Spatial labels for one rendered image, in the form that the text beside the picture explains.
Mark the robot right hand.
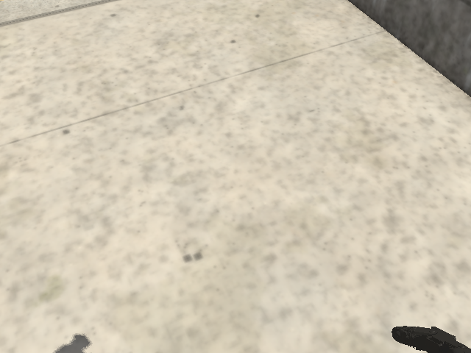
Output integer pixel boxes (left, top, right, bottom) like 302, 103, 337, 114
392, 326, 471, 353

